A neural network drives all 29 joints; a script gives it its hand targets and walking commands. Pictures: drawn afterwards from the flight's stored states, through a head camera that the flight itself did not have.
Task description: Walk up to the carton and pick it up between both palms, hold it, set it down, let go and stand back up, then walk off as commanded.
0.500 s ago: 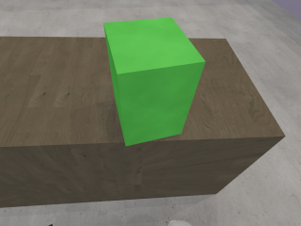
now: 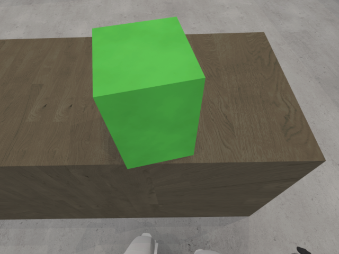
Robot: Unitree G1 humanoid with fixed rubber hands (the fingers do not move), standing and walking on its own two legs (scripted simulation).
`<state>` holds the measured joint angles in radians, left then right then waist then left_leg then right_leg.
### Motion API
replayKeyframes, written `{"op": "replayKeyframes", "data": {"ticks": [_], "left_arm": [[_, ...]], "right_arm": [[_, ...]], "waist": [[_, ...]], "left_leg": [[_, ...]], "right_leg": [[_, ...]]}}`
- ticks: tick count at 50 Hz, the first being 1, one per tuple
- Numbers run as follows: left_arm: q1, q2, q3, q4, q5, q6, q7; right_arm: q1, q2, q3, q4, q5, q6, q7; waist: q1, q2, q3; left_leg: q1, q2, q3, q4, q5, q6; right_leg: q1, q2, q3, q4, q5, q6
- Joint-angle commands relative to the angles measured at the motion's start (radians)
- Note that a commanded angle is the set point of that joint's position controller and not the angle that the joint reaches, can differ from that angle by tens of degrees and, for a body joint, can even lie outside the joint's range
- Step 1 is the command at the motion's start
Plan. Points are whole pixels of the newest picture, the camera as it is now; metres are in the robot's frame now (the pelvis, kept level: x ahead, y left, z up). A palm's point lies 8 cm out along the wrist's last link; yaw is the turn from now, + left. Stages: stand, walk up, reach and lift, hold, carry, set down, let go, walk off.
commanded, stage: walk up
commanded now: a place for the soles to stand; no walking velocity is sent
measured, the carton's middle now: (149, 100) +0.45 +0.08 +0.09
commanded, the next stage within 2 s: none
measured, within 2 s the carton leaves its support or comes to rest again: neither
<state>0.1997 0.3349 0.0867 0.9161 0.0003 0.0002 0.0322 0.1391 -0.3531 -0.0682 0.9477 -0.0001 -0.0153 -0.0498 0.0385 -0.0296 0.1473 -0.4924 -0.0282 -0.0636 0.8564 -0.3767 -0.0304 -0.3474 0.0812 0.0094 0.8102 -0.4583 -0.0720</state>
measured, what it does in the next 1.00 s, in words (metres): steps on the spot: left foot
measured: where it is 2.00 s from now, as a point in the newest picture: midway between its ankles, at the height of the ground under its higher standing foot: outside the picture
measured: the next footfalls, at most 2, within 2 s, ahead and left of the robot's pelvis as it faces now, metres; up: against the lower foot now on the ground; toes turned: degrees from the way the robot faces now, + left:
left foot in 0.06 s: +0.09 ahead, +0.15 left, +0.00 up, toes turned -3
right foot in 1.80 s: +0.16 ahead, -0.05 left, +0.00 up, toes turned +0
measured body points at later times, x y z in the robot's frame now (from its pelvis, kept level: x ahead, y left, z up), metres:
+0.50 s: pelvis -0.02 +0.04 +0.00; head -0.01 +0.05 +0.45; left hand +0.06 +0.34 -0.12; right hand +0.10 -0.26 -0.10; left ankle +0.05 +0.15 -0.71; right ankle +0.01 -0.07 -0.71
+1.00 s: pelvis -0.03 +0.03 +0.01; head -0.01 +0.04 +0.46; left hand +0.04 +0.33 -0.12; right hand +0.08 -0.27 -0.10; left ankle +0.05 +0.15 -0.71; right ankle +0.01 -0.07 -0.71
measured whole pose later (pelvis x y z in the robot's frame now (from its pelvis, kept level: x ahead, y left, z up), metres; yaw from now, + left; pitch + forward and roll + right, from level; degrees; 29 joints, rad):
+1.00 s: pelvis -0.03 +0.03 +0.01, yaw +0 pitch -3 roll +0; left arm 0.19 0.34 0.03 0.96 0.00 -0.02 0.00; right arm 0.13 -0.35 -0.06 0.95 0.00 -0.01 0.03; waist 0.03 0.00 0.10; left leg -0.39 -0.03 -0.05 0.67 -0.22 0.01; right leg -0.32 0.04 0.01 0.69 -0.31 -0.03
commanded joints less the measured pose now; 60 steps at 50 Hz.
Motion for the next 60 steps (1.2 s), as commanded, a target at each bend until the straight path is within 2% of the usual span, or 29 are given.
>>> {"op": "replayKeyframes", "data": {"ticks": [1, 2, 3, 4, 5, 6, 7, 9, 10, 12, 14, 15, 16, 17, 18, 20, 22, 25, 28, 37, 40, 46, 53, 55, 56, 57, 58, 59, 60], "left_arm": [[0.062, 0.243, 0.061, -0.054, 0.003, -0.026, 0.030], [0.024, 0.251, 0.058, -0.066, 0.001, -0.029, 0.031], [-0.009, 0.255, 0.051, -0.072, -0.004, -0.032, 0.030], [-0.039, 0.241, 0.045, -0.087, -0.011, -0.039, 0.029], [-0.026, 0.200, 0.035, -0.084, -0.015, -0.042, 0.026], [-0.009, 0.181, 0.027, -0.070, -0.005, -0.034, 0.021], [-0.017, 0.190, 0.023, -0.063, 0.001, -0.025, 0.015], [0.003, 0.182, 0.009, -0.040, -0.002, -0.013, -0.002], [0.046, 0.170, 0.007, -0.032, 0.000, -0.016, -0.013], [0.083, 0.173, 0.017, -0.009, 0.013, -0.031, -0.019], [0.060, 0.237, 0.031, -0.024, 0.030, -0.047, -0.002], [0.005, 0.263, 0.031, -0.035, 0.025, -0.054, -0.001], [-0.049, 0.286, 0.032, -0.036, 0.016, -0.053, -0.005], [-0.080, 0.287, 0.027, -0.041, 0.023, -0.054, -0.006], [-0.105, 0.278, 0.019, -0.038, 0.025, -0.055, -0.008], [-0.122, 0.241, 0.002, -0.043, 0.020, -0.049, -0.015], [-0.091, 0.211, -0.006, -0.033, 0.017, -0.044, -0.023], [-0.049, 0.213, -0.002, -0.010, 0.016, -0.043, -0.030], [-0.062, 0.227, -0.001, -0.009, 0.021, -0.047, -0.032], [-0.065, 0.233, -0.010, 0.010, 0.022, -0.052, -0.032], [-0.077, 0.240, -0.010, 0.006, 0.025, -0.054, -0.032], [-0.077, 0.243, -0.011, 0.002, 0.020, -0.056, -0.030], [-0.086, 0.251, -0.012, -0.005, 0.015, -0.058, -0.026], [-0.088, 0.254, -0.009, -0.012, 0.018, -0.058, -0.026], [0.032, 0.295, 0.010, -0.018, 0.042, -0.064, -0.035], [0.092, 0.348, 0.030, 0.002, 0.054, -0.062, -0.039], [0.108, 0.380, 0.048, 0.002, 0.057, -0.065, -0.038], [0.074, 0.382, 0.059, -0.018, 0.055, -0.071, -0.035], [0.052, 0.377, 0.060, -0.034, 0.047, -0.076, -0.032]], "right_arm": [[0.029, -0.180, -0.016, -0.047, -0.014, -0.005, -0.003], [0.045, -0.188, -0.021, -0.045, -0.013, -0.007, -0.002], [0.067, -0.195, -0.024, -0.041, -0.018, -0.013, -0.001], [0.091, -0.221, -0.039, -0.034, -0.027, -0.022, -0.002], [0.104, -0.251, -0.050, -0.039, -0.026, -0.027, -0.002], [0.085, -0.252, -0.048, -0.050, -0.007, -0.028, 0.000], [0.062, -0.230, -0.040, -0.061, 0.004, -0.033, 0.004], [-0.071, -0.210, -0.014, -0.076, -0.003, -0.028, 0.004], [-0.117, -0.213, -0.011, -0.083, -0.013, -0.023, 0.004], [-0.116, -0.198, -0.005, -0.068, -0.018, -0.019, 0.012], [-0.094, -0.182, -0.001, -0.067, -0.007, -0.021, 0.021], [-0.080, -0.180, 0.000, -0.064, 0.001, -0.022, 0.021], [-0.066, -0.194, -0.009, -0.055, -0.002, -0.016, 0.024], [-0.040, -0.200, -0.014, -0.039, -0.006, -0.010, 0.030], [-0.025, -0.194, -0.017, -0.026, -0.012, -0.011, 0.035], [-0.019, -0.194, -0.021, -0.031, -0.019, -0.022, 0.046], [-0.044, -0.239, -0.027, -0.036, -0.022, -0.028, 0.052], [-0.073, -0.228, -0.016, -0.043, -0.019, -0.026, 0.055], [-0.066, -0.214, -0.015, -0.044, -0.019, -0.024, 0.056], [-0.052, -0.217, -0.015, -0.043, -0.014, -0.017, 0.061], [-0.042, -0.213, -0.016, -0.042, -0.017, -0.014, 0.062], [-0.037, -0.214, -0.015, -0.041, -0.017, -0.018, 0.062], [-0.027, -0.212, -0.011, -0.042, -0.009, -0.018, 0.059], [-0.026, -0.210, -0.011, -0.044, -0.010, -0.015, 0.061], [0.024, -0.251, -0.038, -0.066, -0.020, -0.023, 0.073], [0.007, -0.254, -0.040, -0.082, -0.030, -0.021, 0.078], [0.010, -0.244, -0.039, -0.084, -0.032, -0.017, 0.080], [0.016, -0.257, -0.043, -0.086, -0.040, -0.021, 0.077], [0.030, -0.266, -0.047, -0.084, -0.041, -0.029, 0.078]], "waist": [[0.005, -0.049, -0.241], [-0.018, -0.031, -0.260], [-0.044, 0.012, -0.286], [-0.072, 0.076, -0.330], [-0.085, 0.148, -0.392], [-0.078, 0.175, -0.416], [-0.064, 0.167, -0.376], [0.000, 0.155, -0.189], [0.028, 0.177, -0.139], [0.039, 0.187, -0.140], [0.016, 0.114, -0.212], [-0.016, 0.080, -0.230], [-0.033, 0.038, -0.218], [-0.042, 0.001, -0.177], [-0.058, -0.005, -0.152], [-0.063, 0.016, -0.147], [-0.039, 0.074, -0.150], [-0.020, 0.082, -0.167], [-0.034, 0.101, -0.162], [-0.035, 0.087, -0.171], [-0.044, 0.045, -0.165], [-0.040, 0.066, -0.186], [-0.043, 0.038, -0.221], [-0.041, 0.039, -0.229], [-0.023, 0.017, -0.305], [0.000, -0.023, -0.223], [0.011, -0.127, -0.155], [0.009, -0.103, -0.100], [0.001, -0.057, -0.103]], "left_leg": [[0.024, 0.015, 0.026, -0.156, 0.055, 0.080], [0.104, 0.027, 0.013, -0.202, 0.094, 0.092], [0.237, 0.057, -0.028, -0.274, 0.258, 0.115], [0.382, 0.113, -0.124, -0.300, 0.497, 0.179], [0.519, 0.245, -0.287, -0.303, 0.670, 0.296], [0.569, 0.383, -0.455, -0.280, 0.811, 0.415], [0.492, 0.405, -0.473, -0.317, 0.739, 0.421], [0.145, 0.346, -0.382, -0.408, 0.349, 0.336], [0.065, 0.294, -0.313, -0.404, 0.253, 0.283], [0.090, 0.180, -0.213, -0.310, 0.339, 0.160], [0.126, 0.085, -0.146, -0.130, 0.455, 0.082], [0.126, 0.042, -0.120, -0.123, 0.339, 0.068], [0.153, 0.034, -0.094, -0.137, 0.124, 0.071], [0.226, 0.031, -0.068, -0.131, 0.012, 0.076], [0.257, 0.040, -0.068, -0.160, 0.017, 0.085], [0.327, 0.076, -0.127, -0.275, 0.093, 0.108], [0.270, 0.144, -0.238, -0.387, -0.010, 0.148], [0.159, 0.155, -0.247, -0.433, -0.096, 0.144], [0.188, 0.123, -0.203, -0.413, -0.085, 0.117], [0.204, 0.108, -0.179, -0.403, -0.057, 0.108], [0.220, 0.092, -0.159, -0.378, -0.042, 0.106], [0.245, 0.095, -0.152, -0.369, 0.053, 0.105], [0.275, 0.090, -0.134, -0.329, 0.187, 0.107], [0.273, 0.083, -0.124, -0.317, 0.168, 0.106], [0.179, 0.046, -0.106, -0.282, -0.235, 0.125], [-0.004, 0.005, -0.059, -0.188, -0.308, 0.102], [-0.112, -0.008, 0.030, -0.007, -0.201, 0.083], [-0.185, 0.043, 0.027, 0.062, -0.164, 0.071], [-0.203, 0.061, 0.021, 0.053, -0.122, 0.065]], "right_leg": [[0.392, -0.269, 0.295, -0.217, 0.913, 0.190], [0.342, -0.276, 0.293, -0.188, 0.935, 0.178], [0.246, -0.265, 0.261, -0.108, 0.937, 0.172], [0.134, -0.200, 0.209, 0.048, 0.890, 0.192], [-0.007, -0.109, 0.133, 0.212, 0.664, 0.213], [-0.091, -0.046, 0.076, 0.261, 0.142, 0.201], [-0.088, -0.058, 0.083, 0.244, -0.226, 0.157], [0.045, -0.084, 0.086, 0.155, -0.250, 0.084], [0.102, -0.087, 0.061, 0.011, -0.209, 0.054], [0.184, -0.096, 0.058, -0.292, 0.122, 0.048], [0.193, -0.241, 0.291, -0.371, 0.250, 0.007], [0.184, -0.306, 0.364, -0.393, 0.269, -0.033], [0.110, -0.351, 0.369, -0.392, 0.221, -0.068], [-0.003, -0.365, 0.374, -0.415, 0.105, -0.107], [-0.045, -0.353, 0.360, -0.417, 0.045, -0.108], [-0.116, -0.267, 0.262, -0.409, -0.051, -0.040], [-0.086, -0.168, 0.164, -0.351, -0.108, 0.011], [0.035, -0.146, 0.144, -0.322, -0.066, 0.011], [0.008, -0.176, 0.179, -0.367, -0.085, 0.001], [0.013, -0.187, 0.190, -0.409, -0.075, 0.007], [-0.013, -0.203, 0.207, -0.427, -0.098, 0.002], [0.005, -0.201, 0.186, -0.404, -0.010, 0.005], [0.026, -0.212, 0.179, -0.382, 0.117, 0.001], [0.028, -0.225, 0.193, -0.392, 0.096, -0.005], [0.156, -0.216, 0.240, -0.424, -0.320, -0.053], [0.219, -0.294, 0.391, -0.504, -0.516, -0.107], [0.224, -0.416, 0.535, -0.609, -0.581, -0.156], [0.213, -0.469, 0.579, -0.620, -0.535, -0.194], [0.236, -0.458, 0.535, -0.591, -0.420, -0.195]]}}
